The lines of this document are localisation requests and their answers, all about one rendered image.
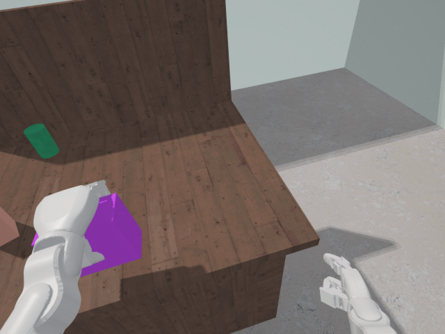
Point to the left robot hand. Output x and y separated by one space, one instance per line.
71 210

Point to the sponge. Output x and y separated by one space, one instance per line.
114 233

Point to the left robot forearm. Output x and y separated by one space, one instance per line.
50 299

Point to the table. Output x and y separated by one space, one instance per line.
138 93

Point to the right robot hand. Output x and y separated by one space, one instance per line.
337 293

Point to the right robot forearm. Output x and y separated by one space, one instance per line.
366 317

